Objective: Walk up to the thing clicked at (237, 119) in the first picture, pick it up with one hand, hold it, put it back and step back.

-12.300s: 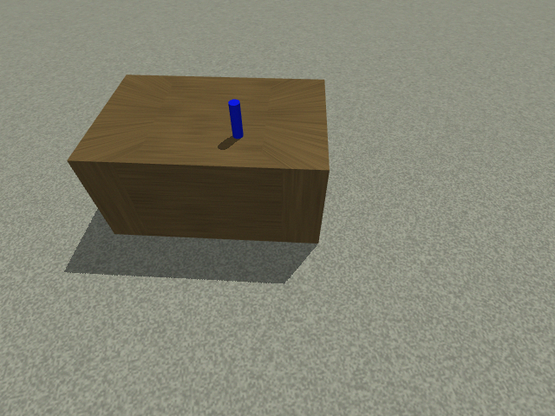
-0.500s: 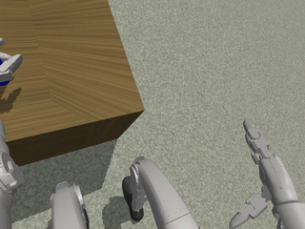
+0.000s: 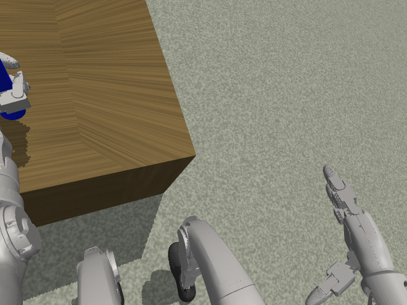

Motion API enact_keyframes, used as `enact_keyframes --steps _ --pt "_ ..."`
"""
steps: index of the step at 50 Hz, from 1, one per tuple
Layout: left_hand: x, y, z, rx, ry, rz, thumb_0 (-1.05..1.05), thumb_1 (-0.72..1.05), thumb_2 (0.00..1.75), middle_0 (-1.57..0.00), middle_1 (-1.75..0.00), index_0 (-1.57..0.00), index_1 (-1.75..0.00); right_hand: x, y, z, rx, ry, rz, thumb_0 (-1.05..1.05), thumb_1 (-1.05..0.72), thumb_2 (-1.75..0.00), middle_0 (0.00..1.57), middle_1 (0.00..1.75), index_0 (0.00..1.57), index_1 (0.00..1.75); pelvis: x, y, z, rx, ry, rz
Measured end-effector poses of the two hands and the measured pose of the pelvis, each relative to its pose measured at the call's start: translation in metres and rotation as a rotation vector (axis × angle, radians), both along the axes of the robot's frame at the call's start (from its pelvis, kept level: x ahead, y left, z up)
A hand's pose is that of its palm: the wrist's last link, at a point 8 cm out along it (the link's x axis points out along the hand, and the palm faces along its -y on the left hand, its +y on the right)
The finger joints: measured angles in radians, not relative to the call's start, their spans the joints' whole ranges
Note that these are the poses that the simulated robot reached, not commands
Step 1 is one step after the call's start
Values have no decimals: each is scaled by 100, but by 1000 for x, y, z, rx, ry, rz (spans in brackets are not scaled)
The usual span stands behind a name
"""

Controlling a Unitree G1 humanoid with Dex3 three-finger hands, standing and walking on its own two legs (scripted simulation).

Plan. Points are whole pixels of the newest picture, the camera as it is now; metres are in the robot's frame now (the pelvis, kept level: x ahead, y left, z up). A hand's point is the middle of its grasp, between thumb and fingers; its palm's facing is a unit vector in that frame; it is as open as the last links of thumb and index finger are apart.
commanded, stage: settle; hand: left
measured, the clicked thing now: out of the picture +0.55 +0.22 -0.03
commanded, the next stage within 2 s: lift in 0.68 s
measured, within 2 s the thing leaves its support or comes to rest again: neither
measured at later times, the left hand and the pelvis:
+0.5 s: hand (0, 65) +0.56 +0.20 +0.01, palm faces +0.20 -0.98 -0.01, open 5.1 cm; pelvis +0.01 +0.00 +0.02, yaw +0 degrees
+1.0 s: hand out of the picture +0.56 +0.20 +0.04, palm faces +0.20 -0.98 -0.01, open 5.1 cm; pelvis +0.02 +0.00 +0.04, yaw +0 degrees
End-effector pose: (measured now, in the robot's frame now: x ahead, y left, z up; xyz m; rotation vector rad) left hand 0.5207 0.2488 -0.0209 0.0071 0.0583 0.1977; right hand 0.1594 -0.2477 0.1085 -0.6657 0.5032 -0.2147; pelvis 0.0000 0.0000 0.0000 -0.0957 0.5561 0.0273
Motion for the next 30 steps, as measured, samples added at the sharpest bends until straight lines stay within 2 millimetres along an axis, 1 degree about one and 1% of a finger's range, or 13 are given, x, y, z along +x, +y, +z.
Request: enact_keyframes --steps 8,16,22,30 --pt "2 -1 19 6 8 -2 -2 11 124 -105 -116 -107 -118 3 -3 -1 36 -5 -14 -1 52 -5 6 5 7 5 3 1 10 7 -12 1" --pt "5 1 26 -9 -1 3 -2 11 124 -105 -116 -107 -118 7 -2 0 51 8 -9 -1 53 -5 6 5 7 5 6 0 17 12 -15 1" --pt "8 1 31 0 0 1 -2 11 124 -105 -116 -107 -118 8 -4 -2 53 29 -17 -1 53 -5 6 5 7 5 8 0 20 11 -16 1" --pt "12 0 42 -1 -6 2 -2 11 124 -105 -116 -107 -118 9 -5 -7 78 45 -36 -1 53 -5 6 5 7 5 11 -1 25 12 -19 1"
